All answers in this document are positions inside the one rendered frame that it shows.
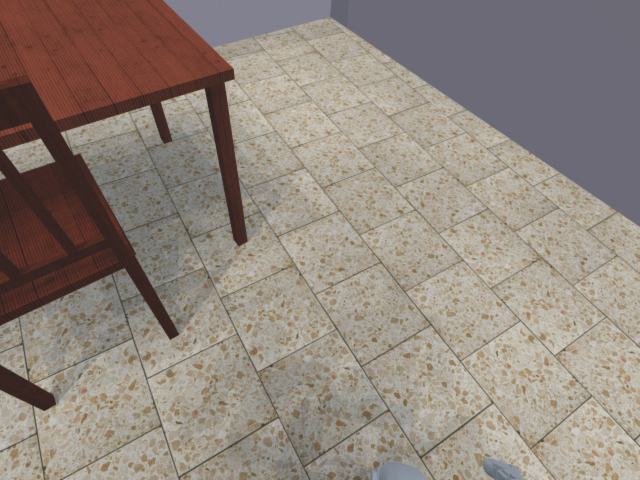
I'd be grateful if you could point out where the chair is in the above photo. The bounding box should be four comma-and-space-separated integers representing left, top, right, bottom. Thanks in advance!
0, 75, 179, 411

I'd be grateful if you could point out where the table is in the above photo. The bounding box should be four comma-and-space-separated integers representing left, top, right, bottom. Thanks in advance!
0, 0, 248, 246

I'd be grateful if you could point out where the robot right hand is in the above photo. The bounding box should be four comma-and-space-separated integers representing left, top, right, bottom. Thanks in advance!
482, 458, 525, 480

